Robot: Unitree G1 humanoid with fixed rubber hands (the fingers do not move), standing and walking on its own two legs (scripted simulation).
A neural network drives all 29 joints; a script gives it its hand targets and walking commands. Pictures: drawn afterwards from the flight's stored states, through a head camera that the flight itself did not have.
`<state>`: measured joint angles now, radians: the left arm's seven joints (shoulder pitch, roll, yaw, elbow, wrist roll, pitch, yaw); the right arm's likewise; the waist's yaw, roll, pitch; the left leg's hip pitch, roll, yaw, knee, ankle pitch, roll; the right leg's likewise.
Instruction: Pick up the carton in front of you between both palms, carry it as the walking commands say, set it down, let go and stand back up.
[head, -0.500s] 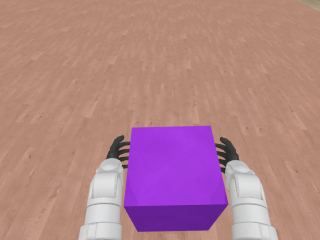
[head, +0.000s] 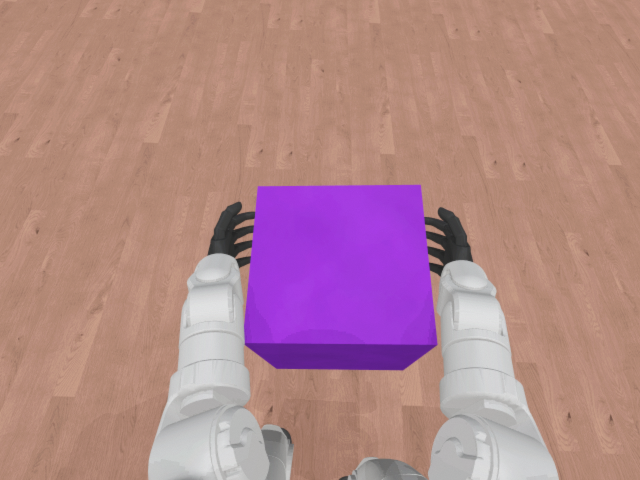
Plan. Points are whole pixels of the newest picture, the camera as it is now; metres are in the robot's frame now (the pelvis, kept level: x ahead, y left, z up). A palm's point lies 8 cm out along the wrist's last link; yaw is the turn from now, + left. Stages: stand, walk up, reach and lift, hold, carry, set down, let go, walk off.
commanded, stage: set down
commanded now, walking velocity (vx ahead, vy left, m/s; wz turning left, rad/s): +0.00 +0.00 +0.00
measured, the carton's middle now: (338, 289) +0.36 +0.01 -0.07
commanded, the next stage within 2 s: none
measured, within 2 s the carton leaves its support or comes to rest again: neither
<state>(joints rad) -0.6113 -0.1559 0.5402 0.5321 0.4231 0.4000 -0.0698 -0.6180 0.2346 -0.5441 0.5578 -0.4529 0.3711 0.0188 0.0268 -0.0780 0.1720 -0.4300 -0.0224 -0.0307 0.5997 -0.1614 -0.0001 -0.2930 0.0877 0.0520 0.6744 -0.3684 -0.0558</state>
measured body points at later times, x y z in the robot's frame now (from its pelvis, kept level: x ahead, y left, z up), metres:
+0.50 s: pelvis -0.02 +0.02 -0.10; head +0.20 +0.03 +0.29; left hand +0.40 +0.16 -0.20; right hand +0.39 -0.14 -0.19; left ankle +0.10 +0.13 -0.72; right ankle -0.01 -0.09 -0.72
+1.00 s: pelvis -0.03 +0.03 -0.23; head +0.25 +0.03 +0.12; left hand +0.43 +0.17 -0.35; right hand +0.43 -0.13 -0.35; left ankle +0.10 +0.13 -0.72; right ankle -0.01 -0.09 -0.72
